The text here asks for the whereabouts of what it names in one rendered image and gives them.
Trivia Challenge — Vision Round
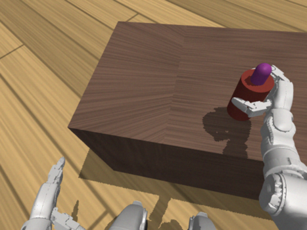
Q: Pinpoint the right robot hand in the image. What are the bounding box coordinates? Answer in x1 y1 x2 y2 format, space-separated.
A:
231 65 294 117

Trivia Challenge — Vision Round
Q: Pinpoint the left robot arm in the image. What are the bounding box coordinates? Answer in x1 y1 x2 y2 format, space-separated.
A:
21 218 52 230

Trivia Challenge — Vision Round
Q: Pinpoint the bottle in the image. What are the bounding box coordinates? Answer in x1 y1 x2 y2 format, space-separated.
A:
227 63 274 121

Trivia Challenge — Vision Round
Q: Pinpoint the right robot arm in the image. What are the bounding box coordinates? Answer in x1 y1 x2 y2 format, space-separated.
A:
259 108 307 230

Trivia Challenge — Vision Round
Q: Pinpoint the left robot hand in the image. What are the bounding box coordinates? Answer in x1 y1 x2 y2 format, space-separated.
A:
30 157 86 230

